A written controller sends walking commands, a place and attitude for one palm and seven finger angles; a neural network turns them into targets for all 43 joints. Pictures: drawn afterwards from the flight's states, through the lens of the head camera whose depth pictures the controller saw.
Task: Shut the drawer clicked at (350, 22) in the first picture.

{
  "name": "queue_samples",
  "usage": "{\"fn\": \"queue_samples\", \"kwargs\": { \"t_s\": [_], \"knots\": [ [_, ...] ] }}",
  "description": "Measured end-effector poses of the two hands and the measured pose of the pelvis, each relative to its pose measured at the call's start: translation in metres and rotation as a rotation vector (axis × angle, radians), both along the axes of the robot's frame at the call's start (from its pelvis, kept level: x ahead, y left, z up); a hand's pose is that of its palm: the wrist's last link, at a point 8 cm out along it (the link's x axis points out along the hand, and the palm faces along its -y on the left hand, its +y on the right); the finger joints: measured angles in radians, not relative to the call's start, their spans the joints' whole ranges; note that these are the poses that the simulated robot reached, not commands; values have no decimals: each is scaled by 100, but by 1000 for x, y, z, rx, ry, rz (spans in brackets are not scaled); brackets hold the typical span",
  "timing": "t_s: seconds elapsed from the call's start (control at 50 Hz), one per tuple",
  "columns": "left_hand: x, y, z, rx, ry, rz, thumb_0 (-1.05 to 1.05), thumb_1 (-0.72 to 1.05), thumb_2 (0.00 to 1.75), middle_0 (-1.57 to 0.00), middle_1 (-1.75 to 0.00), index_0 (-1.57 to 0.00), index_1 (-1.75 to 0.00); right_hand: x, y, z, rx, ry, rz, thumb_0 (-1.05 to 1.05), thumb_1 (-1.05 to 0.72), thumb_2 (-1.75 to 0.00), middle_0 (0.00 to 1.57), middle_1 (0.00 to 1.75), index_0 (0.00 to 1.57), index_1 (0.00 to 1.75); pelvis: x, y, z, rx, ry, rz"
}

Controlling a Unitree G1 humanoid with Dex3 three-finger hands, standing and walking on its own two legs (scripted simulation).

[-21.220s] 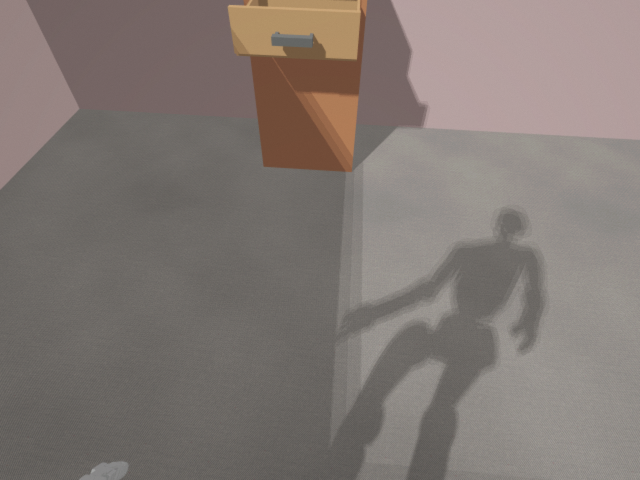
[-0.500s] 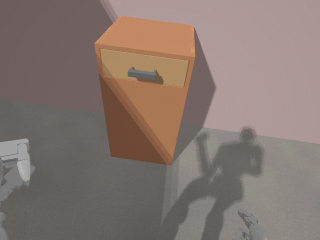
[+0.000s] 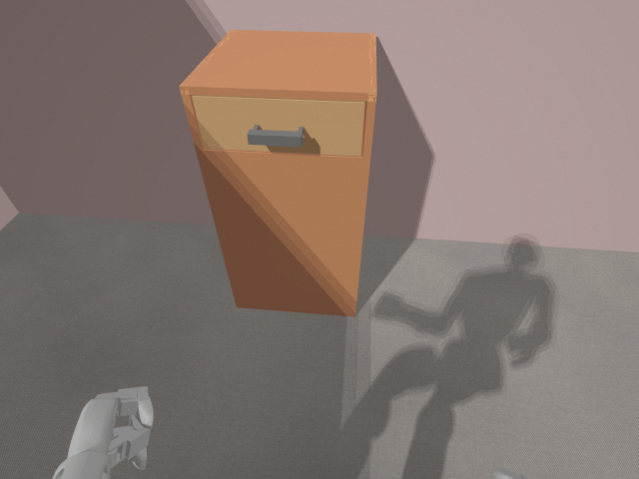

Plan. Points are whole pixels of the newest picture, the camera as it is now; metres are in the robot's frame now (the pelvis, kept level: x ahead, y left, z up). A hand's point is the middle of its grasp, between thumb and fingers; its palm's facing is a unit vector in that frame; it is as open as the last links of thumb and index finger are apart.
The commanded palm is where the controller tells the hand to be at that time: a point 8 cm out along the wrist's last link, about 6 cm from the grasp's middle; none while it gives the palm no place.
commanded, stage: let the arm hang, fingers relaxed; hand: left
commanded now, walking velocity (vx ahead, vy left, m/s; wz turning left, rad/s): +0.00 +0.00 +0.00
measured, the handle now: (277, 133) +0.86 +0.12 +0.03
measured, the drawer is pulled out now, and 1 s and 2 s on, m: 0.00 0.00 0.00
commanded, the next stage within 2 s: look to check the result in 0.94 s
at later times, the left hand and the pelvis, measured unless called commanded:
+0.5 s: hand out of the picture -0.08 +0.15 -0.14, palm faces +0.08 -0.98 -0.18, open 6.1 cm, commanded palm none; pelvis -0.02 -0.01 +0.03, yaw +2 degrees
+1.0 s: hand out of the picture -0.02 +0.17 -0.15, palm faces +0.06 -0.98 -0.18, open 7.3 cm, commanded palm none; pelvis -0.01 +0.00 +0.03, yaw +1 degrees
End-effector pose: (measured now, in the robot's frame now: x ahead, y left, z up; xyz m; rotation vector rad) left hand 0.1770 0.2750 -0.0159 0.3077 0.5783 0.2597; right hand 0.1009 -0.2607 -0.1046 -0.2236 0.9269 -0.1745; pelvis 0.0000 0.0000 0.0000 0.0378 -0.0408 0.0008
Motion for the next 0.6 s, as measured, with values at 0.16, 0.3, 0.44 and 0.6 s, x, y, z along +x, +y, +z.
{"fn": "queue_samples", "kwargs": {
  "t_s": [0.16,0.3,0.44,0.6],
  "knots": [
    [-154,-51,-103,-200,616,91,1,91,89,-106,-135,-106,-125,-81,8,-7,45,323,-47,0,-91,-90,20,30,20,30,-10,-16,16,-51,3,32],
    [-243,-52,-103,-249,871,188,1,91,90,-80,-101,-79,-96,-146,29,-5,72,546,-63,0,-91,-90,20,30,20,30,-13,-15,26,-52,29,40],
    [-268,-67,-94,-269,942,199,0,91,90,-52,-68,-52,-67,-156,45,-10,124,568,-75,0,-91,-90,20,30,20,30,-16,-12,31,-47,19,34],
    [-237,-80,-101,-291,858,157,0,91,90,-29,-40,-28,-40,-141,54,-15,149,498,-79,0,-91,-90,20,30,20,30,-19,-10,30,-47,12,26]
  ]
}}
